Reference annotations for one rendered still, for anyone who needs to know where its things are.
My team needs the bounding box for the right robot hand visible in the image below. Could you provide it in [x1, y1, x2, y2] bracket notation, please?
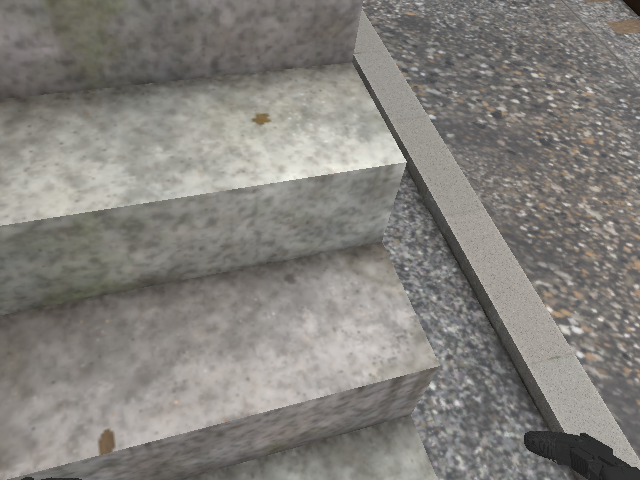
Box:
[524, 431, 640, 480]

